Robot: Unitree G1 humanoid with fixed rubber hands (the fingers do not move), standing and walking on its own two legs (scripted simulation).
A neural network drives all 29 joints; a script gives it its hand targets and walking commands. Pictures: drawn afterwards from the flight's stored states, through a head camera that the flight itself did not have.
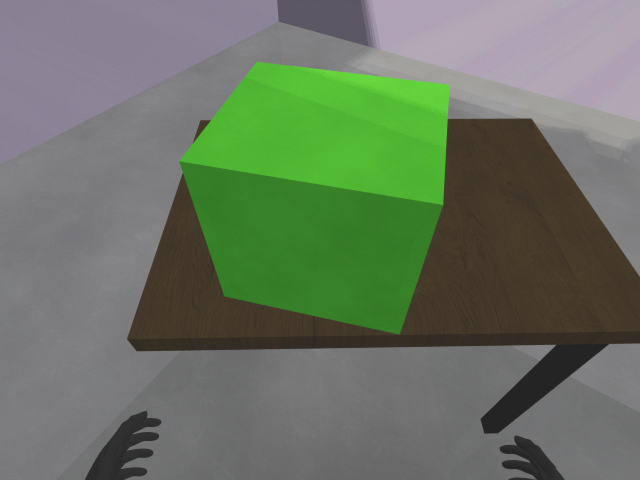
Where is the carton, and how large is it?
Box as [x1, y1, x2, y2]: [179, 62, 448, 334]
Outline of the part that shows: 256,62 179,161 224,295 399,334 442,206 448,85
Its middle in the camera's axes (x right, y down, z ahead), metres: +0.01 -0.06 +0.59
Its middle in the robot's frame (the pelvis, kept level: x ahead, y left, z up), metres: +0.49 +0.00 +0.07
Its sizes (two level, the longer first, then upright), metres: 0.288 0.252 0.275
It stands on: a table, 0.68 m high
